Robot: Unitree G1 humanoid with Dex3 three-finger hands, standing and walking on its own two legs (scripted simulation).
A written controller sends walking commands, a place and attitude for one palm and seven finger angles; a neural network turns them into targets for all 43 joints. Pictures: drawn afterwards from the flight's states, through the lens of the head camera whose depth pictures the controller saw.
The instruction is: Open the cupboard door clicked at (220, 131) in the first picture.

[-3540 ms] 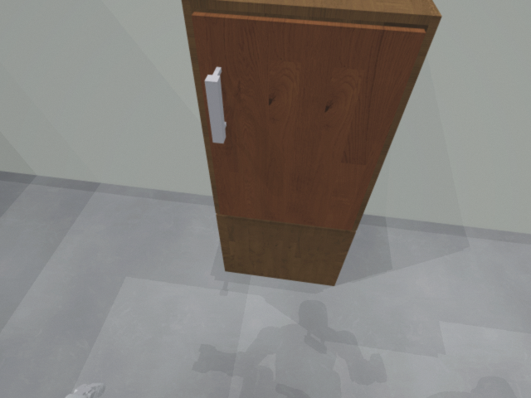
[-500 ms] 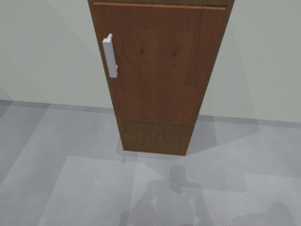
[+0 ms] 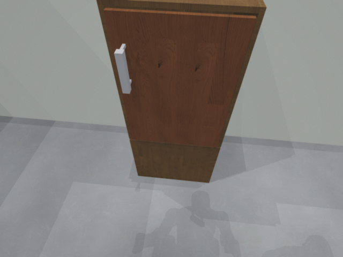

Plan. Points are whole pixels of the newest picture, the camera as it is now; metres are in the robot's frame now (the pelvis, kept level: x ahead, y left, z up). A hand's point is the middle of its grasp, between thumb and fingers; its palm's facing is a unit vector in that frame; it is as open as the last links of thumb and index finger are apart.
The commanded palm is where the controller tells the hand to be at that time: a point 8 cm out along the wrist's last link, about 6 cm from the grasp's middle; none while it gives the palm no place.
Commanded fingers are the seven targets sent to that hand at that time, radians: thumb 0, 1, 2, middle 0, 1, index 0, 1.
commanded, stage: shuffle to correct the standing spot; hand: left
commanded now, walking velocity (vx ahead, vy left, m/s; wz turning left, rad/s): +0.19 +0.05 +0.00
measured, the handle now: (125, 69) +0.65 +0.20 +0.08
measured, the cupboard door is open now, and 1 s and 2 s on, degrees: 0 0 0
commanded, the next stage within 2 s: come to a stop and stand still in 0.24 s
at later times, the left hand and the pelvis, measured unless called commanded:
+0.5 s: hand (113, 243) +0.19 +0.18 -0.18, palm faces +0.00 -0.97 -0.24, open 7.3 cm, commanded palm none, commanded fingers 0.00 0.90 0.90 -0.20 -0.30 -0.20 -0.30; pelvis +0.10 -0.01 -0.02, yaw +0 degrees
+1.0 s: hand out of the picture +0.13 +0.24 -0.17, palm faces +0.04 -0.96 -0.29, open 7.4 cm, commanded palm none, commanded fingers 0.00 0.90 0.90 -0.20 -0.30 -0.20 -0.30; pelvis +0.10 +0.03 -0.01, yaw -1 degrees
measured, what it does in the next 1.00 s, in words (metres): walks ahead: right foot, then left foot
